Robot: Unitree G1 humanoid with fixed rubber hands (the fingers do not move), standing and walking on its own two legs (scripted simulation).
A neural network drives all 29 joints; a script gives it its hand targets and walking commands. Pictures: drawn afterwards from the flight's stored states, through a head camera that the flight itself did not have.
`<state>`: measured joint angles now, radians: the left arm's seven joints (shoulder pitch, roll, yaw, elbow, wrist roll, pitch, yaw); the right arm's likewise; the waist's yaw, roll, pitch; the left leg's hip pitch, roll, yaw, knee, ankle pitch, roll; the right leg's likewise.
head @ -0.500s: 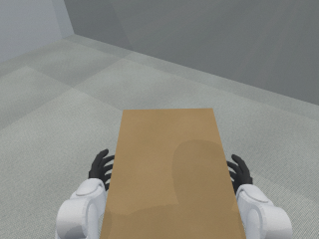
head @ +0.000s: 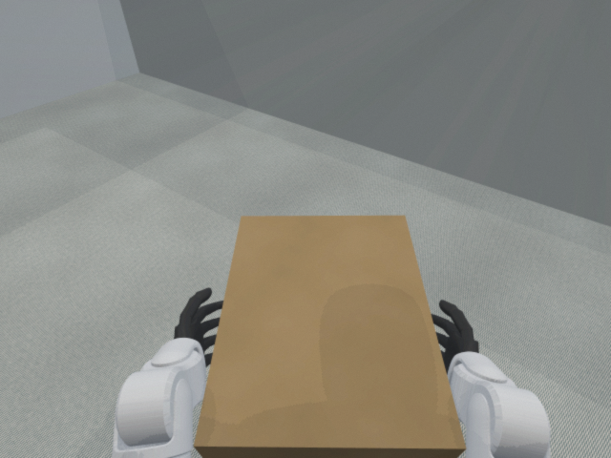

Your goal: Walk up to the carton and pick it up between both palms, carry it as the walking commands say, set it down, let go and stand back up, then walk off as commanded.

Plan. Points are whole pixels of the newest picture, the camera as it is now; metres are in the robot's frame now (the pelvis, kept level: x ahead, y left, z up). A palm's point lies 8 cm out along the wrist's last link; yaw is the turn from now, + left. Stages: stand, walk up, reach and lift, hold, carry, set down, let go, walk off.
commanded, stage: carry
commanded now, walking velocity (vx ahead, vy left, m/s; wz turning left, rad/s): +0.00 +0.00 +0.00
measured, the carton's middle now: (323, 357) +0.27 -0.01 +0.01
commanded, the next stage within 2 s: none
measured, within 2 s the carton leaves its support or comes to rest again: neither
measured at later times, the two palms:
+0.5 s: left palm (205, 433) +0.15 +0.11 +0.08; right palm (532, 451) +0.14 -0.20 +0.09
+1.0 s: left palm out of the picture +0.03 +0.05 +0.05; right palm out of the picture +0.03 -0.27 +0.04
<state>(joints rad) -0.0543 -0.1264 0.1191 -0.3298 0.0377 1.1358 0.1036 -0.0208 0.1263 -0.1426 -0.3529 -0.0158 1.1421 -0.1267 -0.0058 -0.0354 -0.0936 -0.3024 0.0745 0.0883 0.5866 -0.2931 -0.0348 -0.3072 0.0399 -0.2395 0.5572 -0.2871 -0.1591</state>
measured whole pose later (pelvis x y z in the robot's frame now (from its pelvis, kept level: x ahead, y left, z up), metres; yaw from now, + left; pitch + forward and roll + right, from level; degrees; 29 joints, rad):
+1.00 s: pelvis -0.21 -0.12 -0.01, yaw +2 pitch -1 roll -1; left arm -0.05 -0.13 0.12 -0.23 0.06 1.06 0.08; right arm -0.04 0.13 -0.16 -0.28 -0.03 1.10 -0.12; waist -0.01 0.06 -0.03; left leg -0.50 0.05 0.01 0.85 -0.38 -0.01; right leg -0.39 0.04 -0.06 0.70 -0.30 -0.05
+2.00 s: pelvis -0.41 -0.14 -0.02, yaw +5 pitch -3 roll -1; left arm -0.08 -0.13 0.14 -0.03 0.08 0.87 0.06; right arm -0.06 0.13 -0.19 -0.07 -0.07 0.91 -0.08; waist -0.01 0.03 -0.07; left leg -0.59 0.03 0.02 1.01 -0.31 -0.01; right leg -0.42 0.04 -0.19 0.74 -0.29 -0.12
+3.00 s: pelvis -0.55 -0.15 -0.01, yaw +2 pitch +0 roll +1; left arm -0.17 -0.08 0.15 0.04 0.12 0.83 0.00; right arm -0.09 0.13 -0.16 0.02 -0.11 0.76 -0.06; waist 0.01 -0.04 -0.01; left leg -0.39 0.00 0.14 0.68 -0.34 0.09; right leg -0.61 0.01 -0.14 0.73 -0.29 0.03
